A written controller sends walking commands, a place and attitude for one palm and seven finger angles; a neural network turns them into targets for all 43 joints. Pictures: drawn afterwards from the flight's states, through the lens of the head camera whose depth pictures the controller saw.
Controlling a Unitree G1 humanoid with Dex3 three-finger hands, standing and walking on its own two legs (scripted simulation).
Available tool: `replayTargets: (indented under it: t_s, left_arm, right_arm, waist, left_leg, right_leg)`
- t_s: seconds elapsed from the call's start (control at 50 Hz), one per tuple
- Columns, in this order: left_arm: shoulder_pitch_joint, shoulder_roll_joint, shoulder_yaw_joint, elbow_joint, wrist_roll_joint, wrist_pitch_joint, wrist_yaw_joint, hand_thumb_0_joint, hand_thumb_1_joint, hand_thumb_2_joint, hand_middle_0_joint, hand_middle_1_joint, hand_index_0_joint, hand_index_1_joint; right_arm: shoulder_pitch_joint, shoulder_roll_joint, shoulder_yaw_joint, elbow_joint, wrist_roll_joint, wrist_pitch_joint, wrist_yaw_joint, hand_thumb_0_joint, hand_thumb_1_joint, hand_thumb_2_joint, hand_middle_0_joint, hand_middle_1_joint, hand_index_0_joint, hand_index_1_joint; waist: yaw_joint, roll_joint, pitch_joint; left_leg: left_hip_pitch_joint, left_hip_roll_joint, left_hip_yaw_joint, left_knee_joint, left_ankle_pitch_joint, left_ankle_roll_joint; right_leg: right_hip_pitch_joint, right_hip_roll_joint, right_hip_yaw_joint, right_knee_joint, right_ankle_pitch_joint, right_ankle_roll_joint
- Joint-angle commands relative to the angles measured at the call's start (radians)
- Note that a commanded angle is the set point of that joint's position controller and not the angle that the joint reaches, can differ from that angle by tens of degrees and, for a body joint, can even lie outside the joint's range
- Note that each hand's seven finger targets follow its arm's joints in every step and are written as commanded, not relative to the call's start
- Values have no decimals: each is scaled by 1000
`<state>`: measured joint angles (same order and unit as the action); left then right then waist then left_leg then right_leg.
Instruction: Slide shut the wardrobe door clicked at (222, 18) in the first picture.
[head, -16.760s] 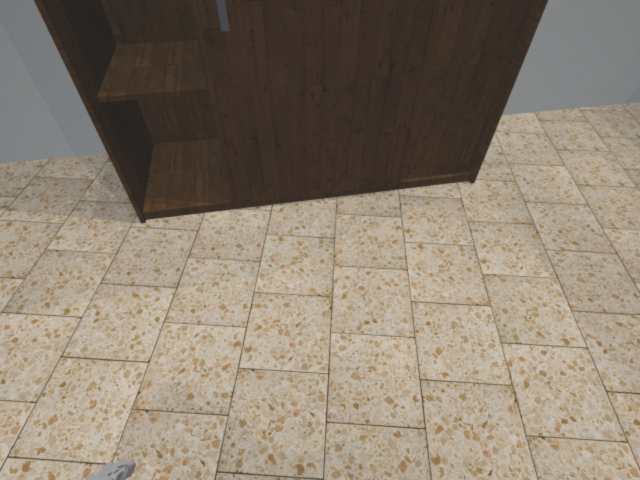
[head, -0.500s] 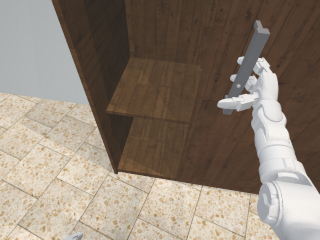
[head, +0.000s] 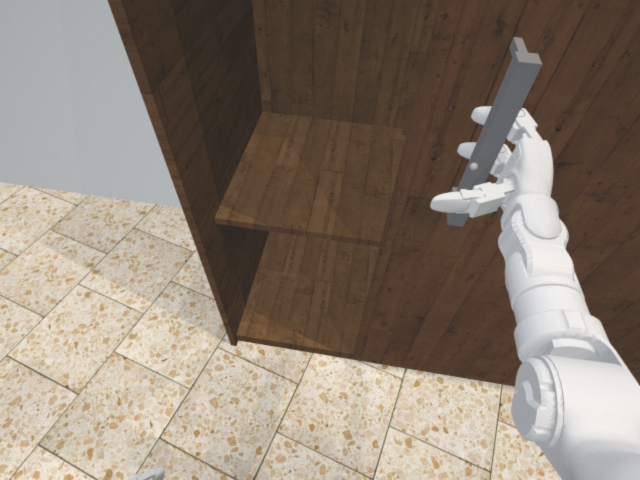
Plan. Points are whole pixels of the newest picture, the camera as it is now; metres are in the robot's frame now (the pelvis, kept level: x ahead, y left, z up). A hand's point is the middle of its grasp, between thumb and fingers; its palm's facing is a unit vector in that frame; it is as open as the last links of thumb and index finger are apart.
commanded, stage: slide the fingers in behind the handle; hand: right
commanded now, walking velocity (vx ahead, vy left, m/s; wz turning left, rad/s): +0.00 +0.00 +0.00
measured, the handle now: (482, 143) +0.53 -0.14 +0.16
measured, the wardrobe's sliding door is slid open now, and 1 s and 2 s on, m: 0.38 0.38 0.38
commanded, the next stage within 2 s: grip the handle and tug to test in 0.16 s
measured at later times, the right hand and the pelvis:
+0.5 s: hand (477, 167) +0.47 -0.12 +0.16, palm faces +0.04 +1.00 +0.01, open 12.6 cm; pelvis +0.00 +0.00 +0.00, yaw +0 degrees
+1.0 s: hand (471, 165) +0.47 -0.12 +0.16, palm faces +0.04 +1.00 +0.00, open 5.9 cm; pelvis +0.01 +0.00 +0.00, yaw +0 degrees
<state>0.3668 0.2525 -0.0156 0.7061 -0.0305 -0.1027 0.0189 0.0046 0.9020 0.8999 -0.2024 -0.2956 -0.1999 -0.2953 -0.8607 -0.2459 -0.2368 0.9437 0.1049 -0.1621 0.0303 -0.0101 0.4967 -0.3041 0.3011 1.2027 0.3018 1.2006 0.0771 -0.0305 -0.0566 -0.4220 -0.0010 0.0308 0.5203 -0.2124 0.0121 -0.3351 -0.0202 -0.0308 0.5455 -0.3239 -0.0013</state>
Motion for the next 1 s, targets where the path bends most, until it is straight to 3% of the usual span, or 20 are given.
replayTargets:
  t_s: [0.0, 0.02, 0.1, 0.24, 0.28, 0.36, 0.4, 0.48, 0.5, 0.54, 0.56, 0.62, 0.64, 0.68, 0.78, 0.82, 0.84, 0.88, 0.9, 0.98]
  left_arm:
    - [34, 124, 44, -102, 2, -40, 3, 0, 900, 900, -200, -300, -200, -300]
    - [37, 130, 42, -100, 4, -35, 5, 0, 900, 900, -200, -300, -200, -300]
    - [32, 126, 42, -107, 3, -32, 6, 0, 900, 900, -200, -300, -200, -300]
    - [37, 125, 42, -108, 4, -38, 7, 0, 900, 900, -200, -300, -200, -300]
    - [38, 126, 40, -107, 4, -36, 9, 0, 900, 900, -200, -300, -200, -300]
    - [35, 122, 42, -114, 3, -35, 4, 0, 900, 900, -200, -300, -200, -300]
    - [39, 126, 45, -112, 2, -35, 4, 0, 900, 900, -200, -300, -200, -300]
    - [36, 128, 42, -107, 0, -31, 7, 0, 900, 900, -200, -300, -200, -300]
    - [33, 124, 41, -108, 0, -32, 7, 0, 900, 900, -200, -300, -200, -300]
    - [36, 123, 45, -107, 4, -36, 6, 0, 900, 900, -200, -300, -200, -300]
    - [40, 122, 46, -107, 6, -37, 5, 0, 900, 900, -200, -300, -200, -300]
    - [38, 120, 45, -105, 7, -39, 0, 0, 900, 900, -200, -300, -200, -300]
    - [38, 124, 46, -106, 7, -37, 0, 0, 900, 900, -200, -300, -200, -300]
    - [28, 121, 45, -111, 5, -30, -1, 0, 900, 900, -200, -300, -200, -300]
    - [16, 115, 44, -124, 3, -24, -2, 0, 900, 900, -200, -300, -200, -300]
    - [22, 121, 42, -119, 4, -20, 3, 0, 900, 900, -200, -300, -200, -300]
    - [17, 116, 42, -122, 3, -22, 2, 0, 900, 900, -200, -300, -200, -300]
    - [18, 116, 42, -120, 3, -22, 3, 0, 900, 900, -200, -300, -200, -300]
    - [20, 115, 42, -122, 4, -22, 3, 0, 900, 900, -200, -300, -200, -300]
    - [17, 112, 44, -124, 3, -22, 1, 0, 900, 900, -200, -300, -200, -300]
  right_arm:
    - [-508, -161, -10, -222, 3, -57, -11, 0, 500, -300, 300, 1200, 300, 1200]
    - [-488, -191, -32, -206, -1, -54, -16, 0, 500, -300, 300, 1200, 300, 1200]
    - [-507, -194, -27, -213, -12, -63, -22, 0, 500, -300, 300, 1200, 300, 1200]
    - [-528, -202, -33, -232, -1, -74, -6, 0, 500, -300, 300, 1200, 300, 1200]
    - [-510, -218, -49, -204, 1, -68, -3, 0, 407, -340, 310, 1213, 310, 1213]
    - [-500, -180, -16, -246, -2, -68, 3, 0, 220, -420, 330, 1240, 330, 1240]
    - [-483, -191, -30, -243, 6, -62, 4, 0, 127, -460, 340, 1253, 340, 1253]
    - [-505, -198, -26, -227, 3, -48, 4, 0, -60, -540, 360, 1280, 360, 1280]
    - [-534, -170, 2, -240, -1, -51, 3, 0, -107, -560, 365, 1287, 365, 1287]
    - [-555, -167, 2, -278, 1, -62, -3, 0, -200, -600, 375, 1300, 375, 1300]
    - [-535, -162, -2, -285, 5, -66, -6, 0, -247, -620, 380, 1307, 380, 1307]
    - [-503, -130, 14, -269, 8, -60, -8, 0, -387, -680, 395, 1327, 395, 1327]
    - [-487, -168, -18, -272, 7, -57, -13, 0, -433, -700, 400, 1333, 400, 1333]
    - [-445, -174, -28, -263, 2, -44, -16, 0, -527, -740, 410, 1347, 410, 1347]
    - [-459, -134, 10, -304, -2, -34, -15, 0, -760, -840, 435, 1380, 435, 1380]
    - [-473, -152, 1, -287, -1, -26, -17, 0, -853, -880, 445, 1393, 445, 1393]
    - [-485, -135, 13, -295, 1, -26, -15, 0, -900, -900, 450, 1400, 450, 1400]
    - [-453, -159, -13, -287, 1, -25, -15, 0, -900, -900, 450, 1400, 450, 1400]
    - [-465, -142, 5, -299, 2, -27, -14, 0, -900, -900, 450, 1400, 450, 1400]
    - [-453, -137, 4, -312, 5, -30, -11, 0, -900, -900, 450, 1400, 450, 1400]
  waist:
    - [8, 33, -314]
    - [0, 51, -302]
    - [7, 65, -317]
    - [6, 22, -345]
    - [5, 56, -326]
    - [2, 2, -354]
    - [3, 56, -351]
    - [10, 27, -316]
    - [21, 16, -313]
    - [18, -7, -351]
    - [10, 18, -382]
    - [8, 25, -349]
    - [-2, 43, -359]
    - [-10, 40, -347]
    - [-4, 19, -334]
    - [2, 60, -313]
    - [4, 27, -324]
    - [-9, 31, -344]
    - [1, 52, -348]
    - [-10, 28, -353]
  left_leg:
    - [217, -15, 0, -26, 274, 11]
    - [227, -15, -1, -26, 266, 13]
    - [236, -13, -8, -28, 257, 7]
    - [241, -15, -9, -23, 285, 10]
    - [247, -15, -9, -26, 287, 7]
    - [244, -16, -7, -18, 320, 12]
    - [248, -18, -3, -21, 311, 10]
    - [226, -15, -5, -29, 273, 9]
    - [213, -15, -4, -31, 266, 8]
    - [216, -17, -3, -21, 293, 12]
    - [233, -19, 1, -13, 318, 12]
    - [223, -20, 5, -14, 329, 13]
    - [238, -20, 5, -10, 338, 12]
    - [251, -18, 2, -12, 345, 11]
    - [242, -18, 1, -19, 335, 12]
    - [242, -19, 5, -23, 317, 13]
    - [238, -18, 1, -23, 325, 11]
    - [253, -18, 0, -21, 333, 12]
    - [254, -19, 1, -20, 340, 11]
    - [257, -19, 1, -17, 355, 13]
  right_leg:
    - [54, 23, 10, -54, 265, -23]
    - [35, 24, 14, -58, 258, -24]
    - [27, 25, 5, -58, 234, -28]
    - [52, 25, 8, -55, 264, -26]
    - [32, 24, 4, -55, 256, -27]
    - [65, 25, 3, -48, 301, -25]
    - [58, 22, 9, -50, 292, -26]
    - [40, 24, 7, -55, 254, -26]
    - [50, 24, 9, -55, 251, -26]
    - [87, 23, 15, -46, 295, -25]
    - [99, 22, 18, -43, 325, -23]
    - [93, 22, 19, -43, 344, -20]
    - [84, 20, 18, -45, 346, -21]
    - [65, 22, 7, -48, 340, -22]
    - [76, 21, 4, -52, 329, -22]
    - [65, 20, 13, -57, 315, -24]
    - [76, 21, 9, -56, 321, -24]
    - [79, 21, 7, -52, 329, -22]
    - [81, 22, 7, -52, 332, -24]
    - [91, 21, 6, -50, 355, -22]
